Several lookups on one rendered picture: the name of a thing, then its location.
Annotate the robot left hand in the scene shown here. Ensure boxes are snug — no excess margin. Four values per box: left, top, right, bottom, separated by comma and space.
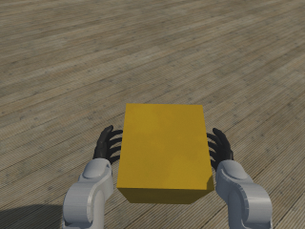
92, 125, 123, 165

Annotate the robot right hand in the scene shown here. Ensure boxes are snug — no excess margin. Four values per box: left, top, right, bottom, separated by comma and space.
206, 128, 234, 171

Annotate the robot left forearm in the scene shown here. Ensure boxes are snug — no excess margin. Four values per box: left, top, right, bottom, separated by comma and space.
62, 157, 114, 229

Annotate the carton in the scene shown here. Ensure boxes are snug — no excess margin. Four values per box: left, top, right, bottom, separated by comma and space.
116, 103, 214, 205

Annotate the robot right forearm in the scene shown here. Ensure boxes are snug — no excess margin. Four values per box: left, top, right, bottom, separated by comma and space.
215, 159, 273, 229

